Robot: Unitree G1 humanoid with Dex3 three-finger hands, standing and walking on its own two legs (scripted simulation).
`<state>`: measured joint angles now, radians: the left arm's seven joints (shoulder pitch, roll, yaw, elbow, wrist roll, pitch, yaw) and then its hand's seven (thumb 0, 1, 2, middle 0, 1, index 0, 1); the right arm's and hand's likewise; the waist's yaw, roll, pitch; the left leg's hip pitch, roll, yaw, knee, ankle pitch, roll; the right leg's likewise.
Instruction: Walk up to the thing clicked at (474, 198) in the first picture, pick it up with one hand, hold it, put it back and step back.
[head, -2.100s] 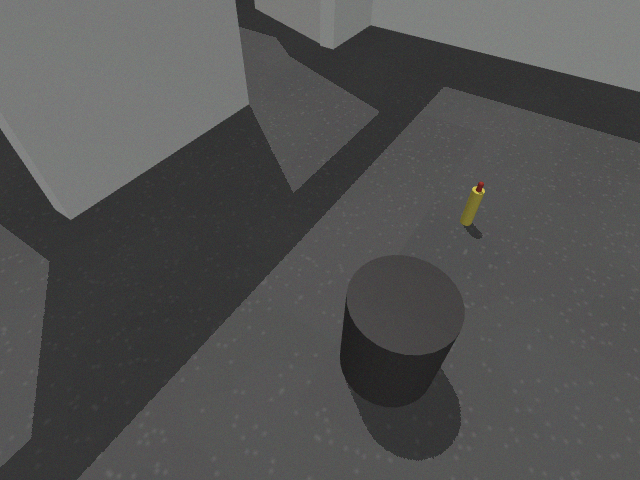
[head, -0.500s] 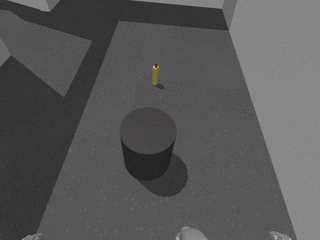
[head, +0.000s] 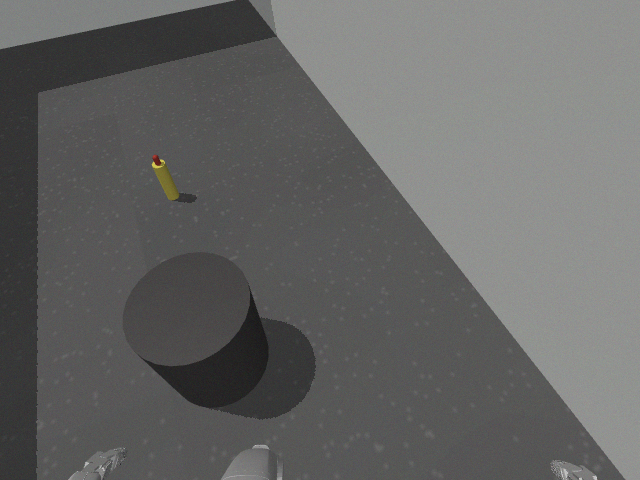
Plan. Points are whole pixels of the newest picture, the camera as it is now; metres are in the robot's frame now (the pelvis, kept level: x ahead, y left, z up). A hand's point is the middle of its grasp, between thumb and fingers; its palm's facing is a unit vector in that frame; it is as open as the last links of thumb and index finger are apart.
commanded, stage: walk up
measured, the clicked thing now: (164, 176) +1.26 +0.67 -0.65
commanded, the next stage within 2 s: none
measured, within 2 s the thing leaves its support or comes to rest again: neither
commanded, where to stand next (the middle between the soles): +0.04 +0.00 m, yaw -42 degrees
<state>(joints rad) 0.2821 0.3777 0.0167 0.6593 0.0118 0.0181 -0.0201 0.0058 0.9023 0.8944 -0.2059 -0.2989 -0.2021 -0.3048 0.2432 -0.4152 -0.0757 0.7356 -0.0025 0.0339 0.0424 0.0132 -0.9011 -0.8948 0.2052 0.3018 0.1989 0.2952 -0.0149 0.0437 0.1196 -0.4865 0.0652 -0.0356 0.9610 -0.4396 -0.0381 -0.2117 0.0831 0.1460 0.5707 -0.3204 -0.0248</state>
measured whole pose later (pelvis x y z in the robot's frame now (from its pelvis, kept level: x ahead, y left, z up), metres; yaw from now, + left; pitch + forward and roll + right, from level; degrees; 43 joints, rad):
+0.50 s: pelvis +0.00 +0.04 -0.01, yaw -21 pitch -1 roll -1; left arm 0.28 0.44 0.06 0.70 0.01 0.08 -0.05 0.01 0.91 0.89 -0.20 -0.30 -0.20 -0.30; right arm 0.28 -0.42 -0.06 0.66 -0.02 0.00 0.01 0.01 -0.90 -0.89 0.21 0.30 0.20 0.30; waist -0.02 -0.03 0.15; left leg -0.38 0.14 0.19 0.66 -0.24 0.02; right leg -0.42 -0.02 0.05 0.95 -0.46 0.02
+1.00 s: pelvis -0.02 +0.01 -0.02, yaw -33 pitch -1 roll +0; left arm 0.32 0.39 0.05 0.74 0.02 -0.02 0.01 0.01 0.90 0.89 -0.21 -0.30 -0.20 -0.30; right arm 0.25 -0.43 -0.04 0.81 -0.02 0.01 0.00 0.01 -0.90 -0.89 0.21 0.30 0.20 0.30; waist 0.02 0.03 0.11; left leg -0.42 0.03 -0.01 0.87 -0.45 0.02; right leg -0.37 0.11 0.10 0.74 -0.35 -0.05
